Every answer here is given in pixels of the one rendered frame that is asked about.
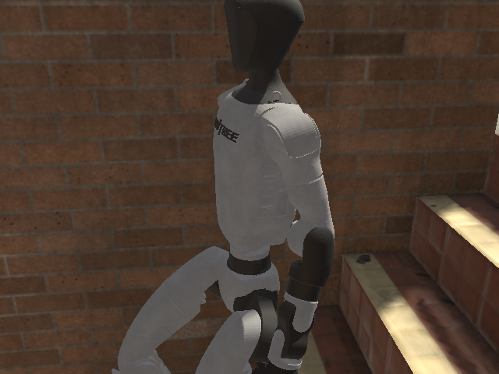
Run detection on stairs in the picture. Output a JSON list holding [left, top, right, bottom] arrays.
[[248, 134, 499, 374]]

